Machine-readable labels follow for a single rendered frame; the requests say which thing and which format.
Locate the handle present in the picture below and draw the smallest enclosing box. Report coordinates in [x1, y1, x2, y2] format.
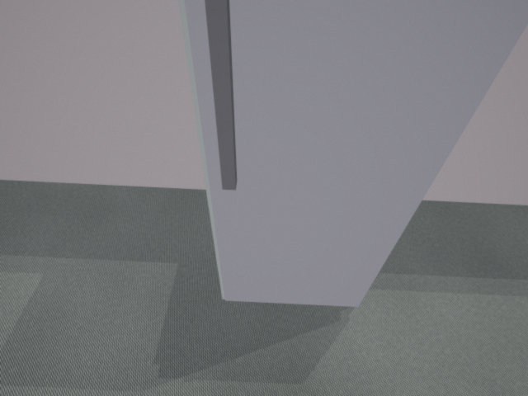
[205, 0, 237, 190]

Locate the fridge door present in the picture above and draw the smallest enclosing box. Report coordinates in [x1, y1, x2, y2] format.
[185, 0, 528, 307]

